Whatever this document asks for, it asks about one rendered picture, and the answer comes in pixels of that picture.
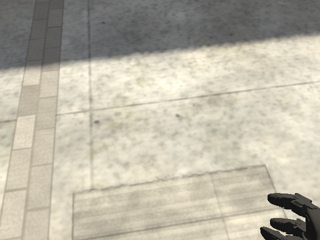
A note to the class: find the right robot hand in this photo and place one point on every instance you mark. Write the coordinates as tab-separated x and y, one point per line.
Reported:
296	229

